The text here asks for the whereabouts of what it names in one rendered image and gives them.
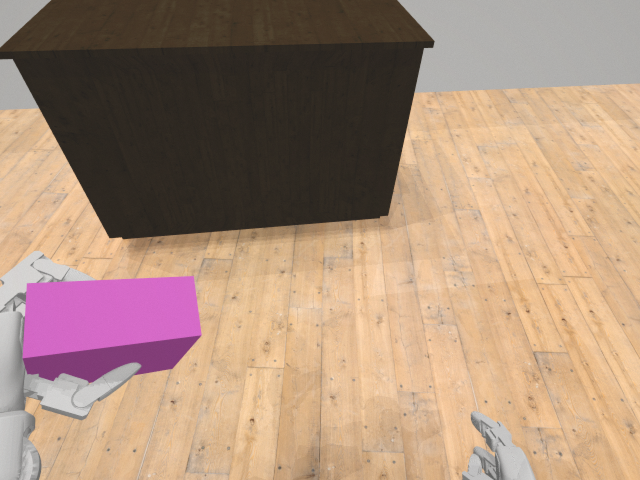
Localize right robot hand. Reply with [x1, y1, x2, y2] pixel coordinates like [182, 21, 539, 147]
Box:
[462, 411, 536, 480]

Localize table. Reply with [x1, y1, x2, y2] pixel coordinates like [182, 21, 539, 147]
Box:
[0, 0, 435, 239]

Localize left robot hand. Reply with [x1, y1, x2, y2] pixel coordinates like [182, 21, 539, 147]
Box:
[0, 251, 142, 420]

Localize sponge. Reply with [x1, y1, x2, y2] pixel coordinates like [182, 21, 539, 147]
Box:
[23, 276, 202, 383]

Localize robot left forearm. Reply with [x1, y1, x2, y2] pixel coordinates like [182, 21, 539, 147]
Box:
[0, 410, 41, 480]

